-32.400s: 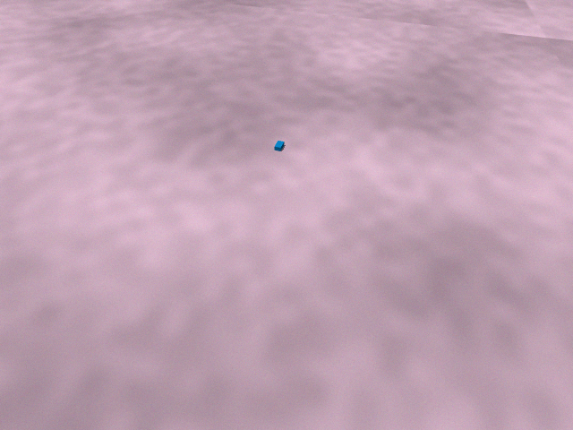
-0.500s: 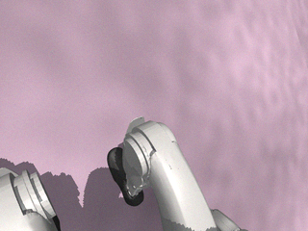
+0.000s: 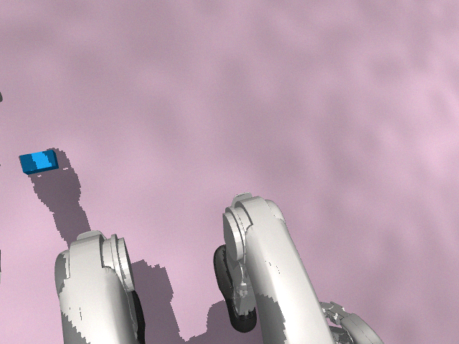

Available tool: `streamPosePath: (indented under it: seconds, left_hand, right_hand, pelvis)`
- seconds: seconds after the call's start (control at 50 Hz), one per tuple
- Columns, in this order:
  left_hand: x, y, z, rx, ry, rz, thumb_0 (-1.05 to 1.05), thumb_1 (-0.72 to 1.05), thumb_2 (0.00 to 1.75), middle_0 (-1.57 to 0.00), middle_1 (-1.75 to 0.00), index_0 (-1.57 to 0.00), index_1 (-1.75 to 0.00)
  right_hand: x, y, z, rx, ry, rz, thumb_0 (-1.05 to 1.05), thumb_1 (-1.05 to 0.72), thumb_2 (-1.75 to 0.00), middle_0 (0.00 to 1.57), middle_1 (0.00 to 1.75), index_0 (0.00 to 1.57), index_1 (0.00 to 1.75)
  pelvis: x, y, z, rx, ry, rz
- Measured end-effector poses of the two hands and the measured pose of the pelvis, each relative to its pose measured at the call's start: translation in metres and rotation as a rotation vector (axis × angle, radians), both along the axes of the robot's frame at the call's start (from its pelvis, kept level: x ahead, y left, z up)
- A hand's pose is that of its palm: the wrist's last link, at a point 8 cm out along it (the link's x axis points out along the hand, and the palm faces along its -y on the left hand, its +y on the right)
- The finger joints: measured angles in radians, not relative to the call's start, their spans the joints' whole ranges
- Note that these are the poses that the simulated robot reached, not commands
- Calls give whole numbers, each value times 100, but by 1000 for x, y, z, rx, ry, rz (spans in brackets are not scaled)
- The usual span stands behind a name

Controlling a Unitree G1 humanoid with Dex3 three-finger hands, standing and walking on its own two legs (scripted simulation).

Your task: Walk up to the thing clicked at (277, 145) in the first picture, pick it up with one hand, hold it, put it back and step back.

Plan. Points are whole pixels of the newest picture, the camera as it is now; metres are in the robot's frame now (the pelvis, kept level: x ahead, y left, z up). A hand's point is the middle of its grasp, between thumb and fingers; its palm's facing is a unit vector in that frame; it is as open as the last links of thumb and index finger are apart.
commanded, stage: withdraw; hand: left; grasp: from above
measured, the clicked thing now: (39, 162) +0.50 +0.28 -0.33
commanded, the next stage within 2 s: home in 0.42 s
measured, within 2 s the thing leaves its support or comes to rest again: neither
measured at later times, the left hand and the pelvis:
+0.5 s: hand (10, 151) +0.48 +0.29 -0.19, palm faces -0.47 -0.05 -0.88, open 12.0 cm; pelvis -0.01 -0.01 -0.02, yaw +1 degrees
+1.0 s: hand out of the picture +0.39 +0.28 -0.03, palm faces -0.36 -0.50 -0.79, open 8.4 cm; pelvis +0.00 +0.00 +0.10, yaw +5 degrees
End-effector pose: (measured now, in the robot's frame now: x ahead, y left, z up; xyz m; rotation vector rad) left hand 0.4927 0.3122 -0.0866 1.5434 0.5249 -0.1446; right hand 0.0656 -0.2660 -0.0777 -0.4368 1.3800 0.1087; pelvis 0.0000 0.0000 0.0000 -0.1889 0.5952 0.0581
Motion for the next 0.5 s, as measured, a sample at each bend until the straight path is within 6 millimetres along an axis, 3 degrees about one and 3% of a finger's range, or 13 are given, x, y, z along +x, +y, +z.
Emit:
streamPosePath:
  seconds: [0.1, 0.2, 0.34, 0.5]
  left_hand:
    - [-9, -13, 22, -38, 53, -40, 0, -17, 74, -39, -68, -39, -68]
    - [-12, -24, 23, -59, 73, -83, 0, -17, 75, -39, -69, -39, -69]
    - [-15, -26, -10, -59, 111, -124, 0, -18, 76, -38, -70, -38, -70]
    - [-6, -22, -48, -71, 54, -137, 0, -18, 75, -38, -69, -38, -69]
  right_hand:
    - [9, -5, 4, -24, -35, -7, 0, -90, -90, 20, 30, 20, 29]
    - [1, -16, 12, -91, -40, -21, 0, -90, -90, 20, 30, 20, 29]
    - [-28, -26, 12, -174, 35, -44, 0, -90, -90, 20, 30, 20, 29]
    - [-55, -13, 2, -177, 131, -61, 0, -90, -89, 20, 30, 20, 29]
  pelvis:
    - [-9, -4, 11, 24, -11, 18]
    - [-15, -9, 14, 36, -24, 22]
    - [-17, -10, 3, 33, -22, 14]
    - [-11, -6, -15, 19, -15, 8]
